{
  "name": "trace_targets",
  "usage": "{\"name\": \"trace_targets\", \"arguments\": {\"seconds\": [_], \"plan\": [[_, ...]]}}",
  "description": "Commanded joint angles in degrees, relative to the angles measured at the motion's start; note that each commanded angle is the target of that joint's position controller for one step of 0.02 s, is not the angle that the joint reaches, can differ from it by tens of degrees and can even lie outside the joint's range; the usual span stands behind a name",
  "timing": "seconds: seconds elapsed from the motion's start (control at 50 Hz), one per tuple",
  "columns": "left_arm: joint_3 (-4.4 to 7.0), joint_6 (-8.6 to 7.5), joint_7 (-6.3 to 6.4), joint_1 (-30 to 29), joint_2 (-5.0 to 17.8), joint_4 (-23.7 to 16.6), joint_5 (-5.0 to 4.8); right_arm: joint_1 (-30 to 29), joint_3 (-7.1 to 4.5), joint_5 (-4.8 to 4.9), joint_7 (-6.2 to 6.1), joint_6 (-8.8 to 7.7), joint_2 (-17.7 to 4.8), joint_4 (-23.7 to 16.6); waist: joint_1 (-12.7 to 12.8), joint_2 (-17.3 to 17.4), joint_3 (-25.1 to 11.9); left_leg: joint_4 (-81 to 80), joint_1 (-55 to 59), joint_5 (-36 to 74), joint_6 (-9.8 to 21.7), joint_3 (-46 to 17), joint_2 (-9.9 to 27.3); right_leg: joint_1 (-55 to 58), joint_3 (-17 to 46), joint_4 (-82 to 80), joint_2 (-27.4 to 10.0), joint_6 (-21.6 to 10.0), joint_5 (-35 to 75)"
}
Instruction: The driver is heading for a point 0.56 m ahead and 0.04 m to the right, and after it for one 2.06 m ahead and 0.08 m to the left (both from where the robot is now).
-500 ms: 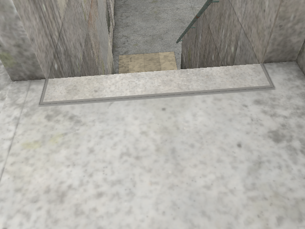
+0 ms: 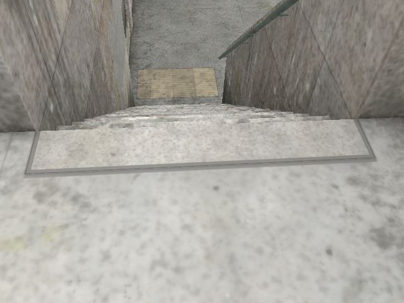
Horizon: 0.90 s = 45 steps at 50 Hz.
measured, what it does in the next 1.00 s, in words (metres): walks ahead: right foot, then left foot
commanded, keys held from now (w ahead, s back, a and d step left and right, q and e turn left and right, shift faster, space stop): w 0.58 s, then no key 0.42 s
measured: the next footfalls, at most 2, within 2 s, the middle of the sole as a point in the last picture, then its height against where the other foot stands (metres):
right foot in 0.42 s outside the picture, level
left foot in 0.90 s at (186, 261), level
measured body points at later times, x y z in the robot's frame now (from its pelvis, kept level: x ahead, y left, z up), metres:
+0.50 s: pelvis +0.28 -0.06 -0.01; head +0.31 -0.07 +0.44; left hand +0.45 +0.19 -0.12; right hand +0.26 -0.33 -0.16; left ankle +0.11 +0.08 -0.66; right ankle +0.37 -0.15 -0.74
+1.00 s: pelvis +0.47 -0.04 -0.01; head +0.50 -0.02 +0.44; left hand +0.52 +0.22 -0.16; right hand +0.62 -0.29 -0.13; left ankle +0.58 +0.06 -0.74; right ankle +0.38 -0.16 -0.70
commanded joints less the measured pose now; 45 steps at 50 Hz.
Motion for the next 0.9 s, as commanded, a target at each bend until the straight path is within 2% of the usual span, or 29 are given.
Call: {"name": "trace_targets", "arguments": {"seconds": [0.02,0.08,0.12,0.2,0.3,0.36,0.38,0.4,0.42,0.44,0.46,0.48,0.5,0.52,0.54,0.58,0.64,0.68,0.74,0.82,0.86,0.88,0.9], "plan": [[1.34,0.61,0.56,3.08,2.94,-2.66,0.26,1.29,-0.76,-0.39,0.12,-0.94,-4.65,-1.39,1.32,6.65,-3.59,-16.63,8.3,5.82,9.38,-15.91,14.4,-7.97,1.98,-1.69,-5.26,0.0,5.05],[1.68,1.33,0.84,-1.78,3.26,-4.53,0.83,4.27,-1.36,-0.29,-0.93,-1.03,-7.25,0.12,0.95,5.04,-0.87,-18.9,8.32,9.68,10.18,-13.0,14.51,-13.09,1.54,-8.69,-5.94,1.64,11.29],[1.75,1.21,0.74,-6.02,3.06,-5.89,1.1,6.32,-1.35,-0.13,-1.64,-0.62,-7.52,0.88,-0.09,4.55,-0.1,-19.31,10.5,10.83,9.55,-11.65,14.28,-16.17,1.34,-15.05,-5.84,2.4,16.94],[1.19,0.71,-0.06,-13.53,1.77,-7.86,0.77,9.5,-1.28,0.43,-2.26,-0.14,-8.06,2.07,-2.4,5.0,1.39,-19.75,12.57,9.71,7.67,-8.05,12.72,-14.6,-0.61,-27.95,-3.75,2.47,25.62],[0.57,0.11,-1.64,-21.08,1.87,-10.66,0.13,13.93,-1.63,0.89,-2.49,0.93,-8.69,4.58,-4.67,5.02,3.89,-16.82,20.61,9.68,7.52,-8.0,15.68,-15.77,-1.44,-35.82,-2.11,1.55,22.71],[0.88,-0.47,-2.52,-20.03,3.39,-11.29,0.01,13.13,-2.2,1.14,-2.81,1.66,-9.62,5.03,-2.7,6.18,2.9,-12.57,24.16,16.47,6.29,-8.4,17.63,-11.69,-2.06,-38.46,-0.8,-0.63,16.82],[1.45,-0.62,-2.53,-16.87,4.6,-10.58,0.08,11.86,-2.37,1.17,-2.86,1.86,-10.15,4.76,-0.67,6.93,0.92,-9.13,24.09,24.54,5.58,-7.74,17.22,-6.12,-3.38,-39.11,0.79,-1.57,15.32],[2.51,-0.67,-2.35,-10.01,6.33,-8.51,0.3,10.36,-2.25,1.2,-2.85,2.14,-9.9,4.42,3.14,6.76,-3.09,-1.35,22.67,33.4,4.38,-5.75,15.02,3.67,-5.16,-40.28,2.88,-2.91,15.75],[3.99,-0.65,-1.9,0.52,9.58,-5.39,0.58,10.0,-1.56,0.77,-2.82,2.23,-8.21,3.71,7.2,4.91,-10.01,11.58,15.56,31.73,2.53,-3.37,11.7,19.56,-2.8,-38.82,0.91,-5.18,17.3],[5.37,-0.44,-1.45,9.21,15.5,-3.9,1.77,15.17,0.09,-0.05,-2.44,1.5,-2.97,2.46,6.78,-6.77,-19.68,34.55,-5.53,9.73,-1.18,-0.48,4.29,42.95,19.34,-39.38,-14.13,-12.76,14.19],[4.58,-0.21,-1.7,10.37,13.42,-3.23,1.07,16.53,0.87,0.66,-1.96,-0.01,-1.16,3.27,6.27,-14.51,-24.91,47.02,-18.08,-23.62,-2.21,-6.76,-1.67,49.68,40.27,-49.53,-20.46,-17.68,6.87],[3.27,-0.33,-1.72,6.24,9.57,-3.92,0.65,11.79,-0.68,2.18,-1.64,-1.12,-7.13,2.34,6.31,-9.69,-17.62,52.16,-23.91,-22.23,-0.89,-10.49,2.4,43.9,34.82,-50.69,-18.29,-14.48,2.94],[2.57,-0.3,-1.57,1.23,7.28,-5.22,0.78,6.99,-0.87,2.83,-1.64,-1.62,-8.18,0.91,5.14,-6.18,-11.21,51.23,-24.77,-17.16,0.01,-8.83,5.52,35.39,26.19,-51.59,-16.14,-12.16,5.06],[1.97,-0.35,-1.78,-2.95,5.74,-5.78,1.2,4.74,-1.05,2.27,-2.0,-1.45,-7.56,0.63,3.21,-1.85,-6.58,47.33,-22.38,-12.35,-0.08,-7.58,8.02,26.32,19.87,-53.78,-13.76,-10.95,9.55],[1.45,-0.61,-1.95,-5.21,4.05,-5.99,1.66,4.81,-1.54,1.5,-2.39,-0.71,-7.15,0.83,1.24,-1.89,-4.42,43.4,-18.92,-9.4,-0.13,-7.87,9.88,20.45,15.52,-55.68,-11.51,-9.84,12.51],[1.34,-0.88,-2.16,-5.11,3.74,-5.15,1.82,7.17,-1.44,1.17,-2.57,0.86,-4.46,1.55,-0.74,-2.88,-3.36,39.97,-14.4,-6.93,-0.62,-7.54,10.75,15.05,11.47,-58.72,-9.84,-9.97,15.09],[1.62,-1.06,-1.3,-3.3,6.05,-3.64,2.24,4.91,-1.71,0.29,-3.15,1.74,-4.17,0.53,-1.88,-1.32,-1.09,33.26,-15.76,-2.8,-2.96,-6.26,9.93,13.16,4.9,-58.2,-9.26,-10.76,38.5],[1.43,-0.47,-0.58,-2.84,6.03,-3.02,2.25,1.9,-1.42,-0.2,-3.04,1.76,-3.18,-0.44,-1.57,-1.6,-1.39,24.65,-14.75,3.17,-3.74,-5.25,9.02,13.15,0.32,-56.81,-7.33,-9.3,46.29],[1.3,0.19,0.01,-0.87,6.73,-1.78,1.95,-3.82,-0.71,-0.05,-2.5,1.8,-1.94,-1.55,0.66,-2.34,-2.36,13.06,-9.21,11.99,-3.63,-3.32,6.39,13.35,-3.02,-55.82,-5.3,-7.47,45.47],[1.28,1.25,0.39,0.12,6.79,0.34,1.3,-7.06,-0.74,-0.08,-2.02,1.95,-3.62,-2.38,1.53,-3.01,-2.49,6.8,-7.83,10.4,-2.61,-4.55,5.25,19.06,-0.65,-52.06,-7.84,-7.53,42.66],[1.4,1.81,0.58,-0.95,6.74,0.92,0.72,-5.05,-1.14,-0.53,-1.74,1.53,-4.8,-1.75,-0.24,-2.61,-3.46,2.57,-4.66,9.09,-1.04,-4.47,4.47,21.19,0.71,-47.37,-8.25,-6.32,41.08],[1.33,2.05,0.66,-1.04,6.35,1.07,0.53,-1.81,-1.65,-0.88,-1.84,1.24,-5.94,-0.38,-1.75,-1.38,-4.84,-1.86,0.67,14.76,-0.04,-3.86,3.67,21.24,0.36,-43.34,-6.16,-4.6,39.24],[1.15,1.88,0.74,1.33,5.76,1.17,1.39,1.31,-2.6,-1.48,-2.22,1.02,-9.66,0.63,-1.5,2.17,-8.12,-1.07,9.35,37.09,1.59,-7.2,7.47,18.48,-1.46,-37.19,-2.34,-1.89,34.27]]}}
Velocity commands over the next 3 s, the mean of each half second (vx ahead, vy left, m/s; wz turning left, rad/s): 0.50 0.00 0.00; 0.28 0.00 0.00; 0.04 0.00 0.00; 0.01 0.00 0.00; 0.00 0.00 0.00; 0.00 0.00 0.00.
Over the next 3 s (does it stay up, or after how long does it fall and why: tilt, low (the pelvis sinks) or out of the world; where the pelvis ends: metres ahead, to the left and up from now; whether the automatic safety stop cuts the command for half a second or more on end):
stays up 0.54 -0.07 0.00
